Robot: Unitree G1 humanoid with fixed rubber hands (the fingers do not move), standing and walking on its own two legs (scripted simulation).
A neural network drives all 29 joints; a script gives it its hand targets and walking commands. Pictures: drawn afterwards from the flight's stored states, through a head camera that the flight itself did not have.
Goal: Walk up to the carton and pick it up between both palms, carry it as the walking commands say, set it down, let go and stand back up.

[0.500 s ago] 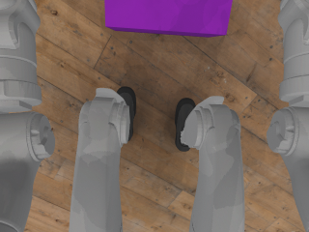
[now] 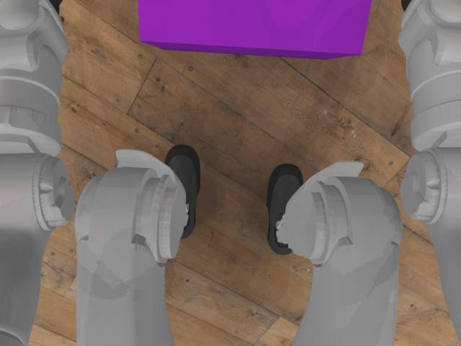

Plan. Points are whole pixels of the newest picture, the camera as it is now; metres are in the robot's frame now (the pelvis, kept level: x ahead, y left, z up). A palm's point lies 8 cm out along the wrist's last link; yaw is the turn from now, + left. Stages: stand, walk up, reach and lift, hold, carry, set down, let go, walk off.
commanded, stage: reach and lift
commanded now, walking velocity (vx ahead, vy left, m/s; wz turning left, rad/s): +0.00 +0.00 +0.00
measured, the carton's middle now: out of the picture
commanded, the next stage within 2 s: none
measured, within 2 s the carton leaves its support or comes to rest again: leaves its support in 1.86 s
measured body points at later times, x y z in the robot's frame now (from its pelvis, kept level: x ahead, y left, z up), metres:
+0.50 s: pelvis +0.01 +0.00 -0.01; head +0.38 +0.01 +0.23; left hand +0.51 +0.27 -0.21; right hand +0.54 -0.19 -0.22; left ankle +0.13 +0.12 -0.32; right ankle +0.11 -0.11 -0.32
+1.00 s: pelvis +0.01 +0.00 +0.00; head +0.39 +0.00 +0.23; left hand +0.54 +0.22 -0.21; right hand +0.54 -0.17 -0.22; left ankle +0.13 +0.12 -0.32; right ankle +0.11 -0.11 -0.32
